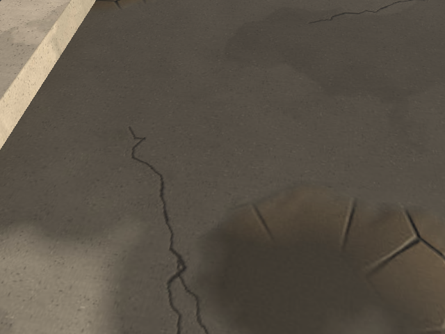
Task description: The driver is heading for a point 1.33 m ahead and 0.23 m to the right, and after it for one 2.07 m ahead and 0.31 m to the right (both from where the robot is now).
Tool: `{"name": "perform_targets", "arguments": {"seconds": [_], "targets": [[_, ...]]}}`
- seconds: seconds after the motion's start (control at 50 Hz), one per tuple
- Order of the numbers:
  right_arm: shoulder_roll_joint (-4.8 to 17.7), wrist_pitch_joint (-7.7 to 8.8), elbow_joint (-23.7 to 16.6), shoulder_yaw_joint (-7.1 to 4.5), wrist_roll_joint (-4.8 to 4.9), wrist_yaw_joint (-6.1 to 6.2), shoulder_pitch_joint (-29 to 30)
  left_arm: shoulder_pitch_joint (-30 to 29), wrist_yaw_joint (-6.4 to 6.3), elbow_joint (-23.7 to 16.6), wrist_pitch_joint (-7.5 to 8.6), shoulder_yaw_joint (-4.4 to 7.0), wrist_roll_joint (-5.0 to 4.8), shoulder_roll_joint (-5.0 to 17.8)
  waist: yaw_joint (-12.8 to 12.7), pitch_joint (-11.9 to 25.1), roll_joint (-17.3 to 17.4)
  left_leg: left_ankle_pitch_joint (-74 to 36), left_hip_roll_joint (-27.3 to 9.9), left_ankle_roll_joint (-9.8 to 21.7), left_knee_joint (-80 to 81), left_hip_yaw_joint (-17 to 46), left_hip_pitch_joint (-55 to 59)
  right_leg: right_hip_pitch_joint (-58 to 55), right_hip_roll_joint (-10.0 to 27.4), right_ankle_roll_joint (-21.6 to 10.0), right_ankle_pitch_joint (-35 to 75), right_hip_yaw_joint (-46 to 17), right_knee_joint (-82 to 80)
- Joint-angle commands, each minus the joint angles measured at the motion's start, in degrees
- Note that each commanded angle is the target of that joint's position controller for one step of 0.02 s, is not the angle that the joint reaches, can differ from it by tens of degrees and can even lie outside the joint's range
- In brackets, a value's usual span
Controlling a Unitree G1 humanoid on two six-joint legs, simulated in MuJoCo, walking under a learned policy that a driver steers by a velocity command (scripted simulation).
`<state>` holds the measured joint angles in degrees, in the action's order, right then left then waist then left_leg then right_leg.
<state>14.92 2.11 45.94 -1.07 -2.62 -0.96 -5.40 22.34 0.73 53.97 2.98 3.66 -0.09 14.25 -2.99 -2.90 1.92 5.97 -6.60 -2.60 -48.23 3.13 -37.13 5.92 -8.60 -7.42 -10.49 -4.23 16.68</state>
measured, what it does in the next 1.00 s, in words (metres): walks ahead, turning right: left foot, then right foot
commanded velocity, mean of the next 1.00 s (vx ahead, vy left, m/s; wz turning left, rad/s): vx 0.47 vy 0.00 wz -0.48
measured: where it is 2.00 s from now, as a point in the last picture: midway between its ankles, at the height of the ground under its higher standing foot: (304, 266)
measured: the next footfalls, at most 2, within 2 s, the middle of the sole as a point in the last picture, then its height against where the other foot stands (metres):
left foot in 0.22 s outside the picture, level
right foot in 0.74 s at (308, 330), level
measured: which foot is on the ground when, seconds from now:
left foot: up 0.00-0.20, down 0.22-0.76, up 0.78-1.00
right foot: down 0.00-0.22, up 0.24-0.72, down 0.74-1.00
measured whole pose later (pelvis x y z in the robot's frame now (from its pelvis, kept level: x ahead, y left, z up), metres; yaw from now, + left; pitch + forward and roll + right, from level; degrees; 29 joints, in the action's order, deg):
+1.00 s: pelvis +0.49 -0.11 +0.00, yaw -30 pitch +0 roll +0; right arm 15.0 1.0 47.4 -2.4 -1.3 -0.9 -13.7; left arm 15.7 0.4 49.7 3.0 1.8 0.9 13.3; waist 0.6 -4.5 2.2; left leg 14.5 -5.1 -0.5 -58.6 0.1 -33.5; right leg 7.4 -5.4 -6.8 -10.2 3.0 17.7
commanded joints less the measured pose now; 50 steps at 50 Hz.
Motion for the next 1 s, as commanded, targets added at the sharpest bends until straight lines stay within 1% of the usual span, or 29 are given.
{"name": "perform_targets", "arguments": {"seconds": [0.02, 0.08, 0.12, 0.16, 0.18, 0.2, 0.22, 0.24, 0.26, 0.28, 0.3, 0.34, 0.38, 0.44, 0.56, 0.64, 0.68, 0.7, 0.72, 0.74, 0.76, 0.78, 0.8, 0.82, 0.84, 0.86, 0.88, 0.92, 1.0], "targets": [[3.8, 0.46, -5.0, -0.59, 0.42, -0.22, 5.8, 3.1, -0.41, -2.7, 0.55, 2.01, 0.03, 8.9, -1.0, -0.1, -4.6, -6.0, 2.5, -0.9, 5.8, -2.4, 0.1, 0.8, 14.0, -5.6, 13.3, -13.0, -5.3], [4.0, 0.84, -7.2, -0.27, 0.76, -0.37, 10.5, 5.6, -0.84, -2.6, 0.21, 2.07, 0.65, 9.1, -2.7, 0.1, -5.3, -5.4, 4.2, -0.5, 10.2, -2.5, -0.3, -3.6, 14.4, -5.4, 19.2, -14.6, -2.0], [4.5, 1.31, -8.4, -0.19, 1.02, -0.36, 11.8, 5.8, -1.25, -3.0, 0.07, 2.24, 1.10, 9.6, -2.7, 0.3, -5.9, -3.3, 5.3, 0.3, 13.4, -2.0, 1.5, -5.7, 15.3, -4.9, 22.9, -16.2, 0.6], [5.9, 1.89, -7.9, -0.58, 1.20, -0.14, 7.8, 2.9, -1.71, -4.2, 0.07, 2.58, 1.23, 10.8, 0.1, 1.0, -6.8, 0.1, 6.4, 1.7, 18.1, -1.3, 9.7, -4.2, 15.6, -3.0, 25.7, -17.5, 3.7], [7.1, 2.23, -6.5, -1.10, 1.31, 0.28, 2.9, 1.0, -1.60, -4.8, 0.23, 2.75, 1.26, 11.4, 2.4, 2.9, -6.9, 2.5, 7.9, 2.7, 19.8, -1.8, 17.3, -2.2, 14.8, -1.8, 30.0, -17.6, 7.6], [8.8, 2.93, -4.5, -1.84, 1.14, 0.95, -4.6, -0.1, -1.12, -5.1, 0.62, 2.74, 0.83, 11.6, 6.1, 6.7, -4.5, 1.5, 7.7, 4.2, 23.5, -1.7, 27.9, 0.2, 11.8, -0.5, 31.4, -15.6, 16.4], [12.6, 3.54, -3.7, -2.89, 0.03, 2.00, -13.1, -0.1, -0.48, -6.4, 1.23, 2.01, 0.01, 8.9, 9.4, 14.2, 0.6, 9.7, -2.0, 6.9, 25.1, 7.5, 41.2, 6.5, 8.3, 1.0, 21.5, -12.1, 30.1], [17.6, 2.86, -4.1, -4.11, -1.20, 2.58, -16.3, 5.4, -0.56, -8.1, 1.26, 0.70, -1.81, 2.6, 7.3, 21.3, 12.6, 14.2, -18.4, 12.7, 28.3, 30.9, 56.8, 24.0, -0.1, 3.1, -16.0, -4.1, 46.3], [15.3, 1.82, -3.8, -4.31, -0.22, 2.33, -14.0, 6.5, -1.07, -7.6, 0.50, 1.03, -0.02, 7.1, 5.3, 20.0, 11.2, 21.1, -19.8, 15.4, 31.7, 41.6, 52.7, 30.9, 3.2, 2.5, -20.4, -2.3, 53.5], [9.5, 1.65, -4.9, -3.07, 0.16, 2.06, -10.0, 2.9, -0.97, -6.8, -0.15, 1.47, 0.95, 8.7, 4.7, 11.1, 2.6, 22.4, -16.7, 14.1, 32.7, 32.5, 44.6, 31.8, 6.6, 2.6, -14.7, -2.4, 55.1], [6.2, 1.79, -4.8, -2.23, 0.38, 1.77, -7.5, -0.6, -0.31, -7.3, -0.30, 1.37, 1.16, 8.0, 4.4, 6.1, -0.4, 15.7, -13.3, 12.7, 33.9, 23.4, 38.1, 30.6, 8.4, 3.0, -10.5, -1.6, 53.0], [4.9, 2.36, -3.5, -1.74, 0.56, 1.82, -7.9, -2.2, 0.87, -7.8, -1.39, 1.35, 2.09, 6.7, 3.1, 2.9, 3.8, 4.3, -8.8, 10.4, 35.9, 12.0, 32.0, 28.2, 10.7, 4.0, -8.2, -0.7, 49.9], [5.1, 3.47, -2.3, -1.95, 1.19, 1.41, -9.9, -2.8, 1.62, -8.4, -2.48, 1.07, 2.13, 5.6, 2.5, 3.2, 4.5, -4.0, -8.1, 10.5, 36.6, 7.2, 31.2, 27.8, 10.9, 4.5, -6.8, 0.2, 49.8], [5.9, 4.25, -1.1, -2.46, 1.65, 1.09, -11.6, -8.1, 2.55, -10.8, -3.08, 0.63, 2.21, 4.8, 2.6, 2.2, 3.7, -8.8, -8.8, 11.6, 38.7, 1.9, 32.2, 32.8, 12.1, 5.3, -2.4, 0.8, 48.1], [6.5, 3.95, 0.9, -2.86, 1.47, 1.04, -14.3, -19.9, 3.92, -15.3, -2.56, -0.94, 1.93, 2.9, 4.5, -0.7, 3.2, -12.1, -6.7, 10.3, 39.7, -8.9, 32.5, 31.4, 12.5, 5.4, 9.0, 5.4, 30.2], [8.4, 3.14, 2.6, -3.45, 1.46, 1.57, -17.6, -25.0, 4.25, -17.6, -2.56, -1.19, 2.40, 3.6, 5.8, -1.9, 3.0, -17.5, -8.7, 9.1, 37.3, -12.2, 37.7, 28.3, 11.2, 2.7, 4.9, 9.4, 21.7], [9.7, 2.27, 3.4, -3.70, 1.35, 1.91, -18.6, -24.2, 3.81, -17.8, -2.60, -0.88, 2.78, 4.3, 5.0, -0.7, 3.7, -32.2, -9.2, 8.3, 31.0, -14.6, 40.8, 24.3, 8.4, 0.6, -0.9, 11.6, 19.2], [10.7, 1.75, 3.7, -3.89, 1.31, 2.08, -18.9, -21.4, 3.46, -17.1, -2.50, -0.50, 2.93, 4.9, 3.6, 1.4, 4.1, -40.9, -9.3, 8.1, 24.8, -15.7, 41.9, 20.2, 6.2, -0.7, -3.9, 12.5, 18.2], [11.0, 1.22, 3.9, -3.83, 1.44, 2.15, -19.5, -15.3, 2.99, -15.3, -2.06, 0.11, 3.22, 5.8, 1.1, 5.1, 3.6, -44.4, -9.1, 7.9, 15.4, -16.4, 40.4, 12.3, 3.8, -2.3, -4.9, 12.3, 15.8], [10.5, 0.95, 3.4, -3.46, 1.48, 2.10, -19.2, -5.1, 2.18, -11.9, -1.52, 1.22, 3.76, 7.6, -3.4, 10.7, 0.8, -36.7, -7.7, 6.5, 2.1, -17.5, 33.2, -1.9, 3.9, -4.2, -2.9, 9.5, 12.0], [5.1, 1.21, 0.0, -2.02, 2.38, 1.24, -20.9, 0.5, 1.07, -11.3, -1.43, 2.87, 4.19, 13.6, -4.0, 18.5, -9.9, -6.3, -3.3, 3.9, -17.5, -17.7, 12.7, -21.3, 20.3, -9.5, -12.9, -13.3, 9.7], [5.8, 1.55, -2.7, -2.39, 1.86, 0.75, -18.6, 0.5, 0.49, -12.3, -1.95, 3.45, 1.90, 16.8, -2.9, 22.7, -14.0, 25.6, 6.1, 2.0, -30.9, -9.8, -0.3, -25.7, 31.4, -14.3, -5.2, -38.8, 0.7], [8.2, 1.52, -3.1, -2.99, 1.56, 0.70, -12.7, 0.1, -0.20, -11.1, -2.34, 3.09, 1.17, 14.8, -3.9, 16.0, -5.8, 19.5, 3.0, 2.5, -31.6, -3.6, -5.0, -22.0, 29.0, -12.9, 3.4, -28.8, 0.7], [6.5, 2.12, -3.2, -2.28, 2.32, 0.52, -11.8, -2.9, -0.63, -10.4, -1.95, 2.31, 1.01, 11.8, -1.7, 9.3, -4.8, 15.1, 0.9, 3.0, -28.0, -3.5, -4.3, -14.1, 26.8, -11.5, 11.0, -20.4, 0.7], [5.7, 2.13, -1.9, -2.10, 2.24, 0.58, -13.1, -5.8, -0.77, -10.2, -1.37, 1.35, 1.01, 8.8, 1.2, 5.1, -2.7, 13.6, -0.7, 3.1, -22.6, -3.3, -0.2, -7.0, 23.7, -8.7, 21.7, -14.2, 0.1], [5.3, 1.28, -1.0, -2.08, 1.24, 0.65, -14.7, -8.0, -0.86, -10.0, -0.77, 0.66, 0.66, 7.1, 3.7, 3.4, -2.9, 13.5, -1.2, 2.6, -19.5, -3.1, 4.0, -1.9, 21.3, -7.1, 30.4, -9.6, -0.2], [4.9, 0.16, 0.3, -2.03, 0.66, 0.63, -17.2, -9.5, -0.67, -10.1, -0.18, 0.14, 0.61, 6.0, 5.2, 3.9, -3.4, 13.5, -0.9, 2.2, -18.0, -3.3, 8.1, 1.1, 20.1, -6.2, 36.9, -6.2, -0.6], [3.8, -1.11, 1.8, -2.06, 0.91, 0.24, -19.7, -8.8, -0.36, -9.0, 0.96, -0.15, 0.58, 6.0, 6.5, 5.3, -3.6, 11.7, 0.9, 1.8, -16.0, -4.1, 10.8, 2.2, 19.4, -5.8, 46.5, -1.8, -1.2], [2.8, -1.80, 1.9, -2.10, 1.51, 0.07, -15.5, -7.3, -0.81, -6.8, 1.29, -0.63, 1.09, 5.8, 5.3, 3.2, -5.5, 4.3, 2.9, 2.2, -8.3, -3.2, 8.8, 2.1, 18.0, -2.9, 46.5, 5.1, -2.7]]}}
